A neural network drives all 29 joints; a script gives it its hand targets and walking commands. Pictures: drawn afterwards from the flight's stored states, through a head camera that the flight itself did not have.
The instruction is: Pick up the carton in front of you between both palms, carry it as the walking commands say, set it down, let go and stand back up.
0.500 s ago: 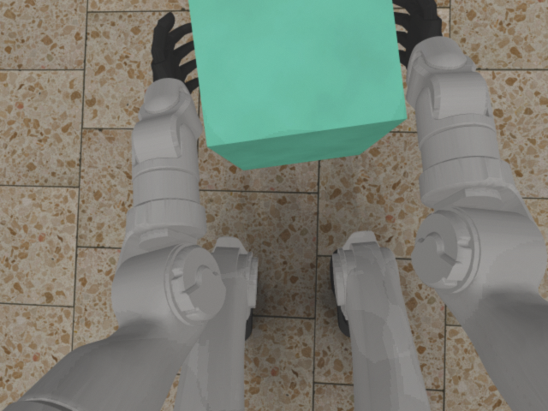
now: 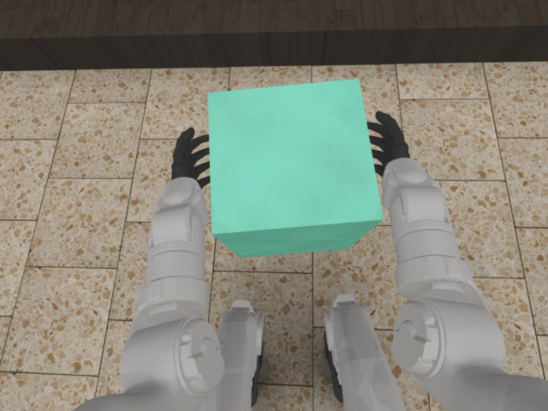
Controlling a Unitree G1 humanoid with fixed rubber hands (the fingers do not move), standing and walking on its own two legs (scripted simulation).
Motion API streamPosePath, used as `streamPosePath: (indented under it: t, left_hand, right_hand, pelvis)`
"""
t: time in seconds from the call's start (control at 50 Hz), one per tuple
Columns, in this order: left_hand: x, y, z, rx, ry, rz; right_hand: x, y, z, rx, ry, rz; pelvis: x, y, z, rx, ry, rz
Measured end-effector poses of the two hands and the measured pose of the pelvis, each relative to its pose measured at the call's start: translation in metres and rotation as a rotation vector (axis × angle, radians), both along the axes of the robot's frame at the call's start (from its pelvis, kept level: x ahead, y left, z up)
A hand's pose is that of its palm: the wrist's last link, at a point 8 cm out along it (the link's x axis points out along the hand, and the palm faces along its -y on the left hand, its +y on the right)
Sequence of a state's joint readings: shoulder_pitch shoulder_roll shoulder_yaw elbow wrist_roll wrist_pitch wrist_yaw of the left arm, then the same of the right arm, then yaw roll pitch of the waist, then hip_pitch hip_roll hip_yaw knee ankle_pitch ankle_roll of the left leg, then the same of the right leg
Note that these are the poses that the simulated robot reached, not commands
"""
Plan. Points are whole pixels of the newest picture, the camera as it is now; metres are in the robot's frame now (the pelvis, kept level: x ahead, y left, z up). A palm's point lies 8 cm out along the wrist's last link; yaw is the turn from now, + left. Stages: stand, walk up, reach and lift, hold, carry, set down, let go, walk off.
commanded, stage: reach and lift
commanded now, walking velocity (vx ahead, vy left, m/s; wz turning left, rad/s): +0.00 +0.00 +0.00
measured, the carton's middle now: (289, 184) +0.45 -0.01 -0.11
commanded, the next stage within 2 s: hold in 1.82 s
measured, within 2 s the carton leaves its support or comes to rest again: neither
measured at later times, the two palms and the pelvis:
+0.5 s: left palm (132, 170) +0.39 +0.15 +0.12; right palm (441, 154) +0.39 -0.15 +0.11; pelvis +0.04 +0.01 +0.13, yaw -1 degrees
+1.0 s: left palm (63, 162) +0.35 +0.15 +0.21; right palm (506, 147) +0.35 -0.15 +0.20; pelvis +0.05 +0.01 +0.18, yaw -1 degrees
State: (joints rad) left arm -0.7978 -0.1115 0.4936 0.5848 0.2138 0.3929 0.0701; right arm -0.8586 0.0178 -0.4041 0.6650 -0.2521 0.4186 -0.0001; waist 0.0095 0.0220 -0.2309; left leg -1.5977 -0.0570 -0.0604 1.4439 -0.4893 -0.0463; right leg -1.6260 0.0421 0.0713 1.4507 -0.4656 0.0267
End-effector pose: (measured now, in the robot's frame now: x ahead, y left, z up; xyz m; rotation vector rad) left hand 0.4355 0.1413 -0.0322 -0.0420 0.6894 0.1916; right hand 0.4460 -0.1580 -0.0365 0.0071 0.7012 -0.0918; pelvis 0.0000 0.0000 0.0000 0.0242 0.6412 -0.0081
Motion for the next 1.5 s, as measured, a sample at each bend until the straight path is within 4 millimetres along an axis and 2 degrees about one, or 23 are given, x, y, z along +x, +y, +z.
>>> streamPosePath:
  t: [0.54, 0.68, 0.82, 0.98, 1.12, 1.5]
  left_hand:
    - [-0.051, 0.007, 0.161, -0.005, -0.006, -0.040]
    - [-0.064, 0.009, 0.200, 0.006, -0.019, -0.059]
    - [-0.073, 0.011, 0.234, 0.024, -0.035, -0.089]
    - [-0.081, 0.010, 0.239, 0.028, -0.005, -0.098]
    - [-0.080, 0.010, 0.241, 0.025, -0.016, -0.089]
    - [-0.073, 0.009, 0.249, 0.051, -0.013, -0.106]
  right_hand:
    - [-0.063, 0.007, 0.162, 0.001, -0.006, -0.043]
    - [-0.079, 0.009, 0.202, -0.004, -0.020, -0.050]
    - [-0.092, 0.011, 0.236, -0.024, -0.037, -0.047]
    - [-0.100, 0.010, 0.241, -0.024, -0.008, -0.048]
    - [-0.098, 0.010, 0.243, -0.018, -0.018, -0.047]
    - [-0.090, 0.009, 0.252, -0.044, -0.016, -0.025]
  pelvis:
    - [0.048, 0.006, 0.139, -0.023, -0.365, -0.005]
    - [0.059, 0.007, 0.166, -0.027, -0.498, -0.005]
    - [0.062, 0.008, 0.180, -0.031, -0.623, -0.006]
    - [0.054, 0.009, 0.182, -0.031, -0.695, -0.008]
    - [0.049, 0.008, 0.182, -0.030, -0.708, -0.007]
    - [0.067, 0.005, 0.188, -0.030, -0.717, -0.005]
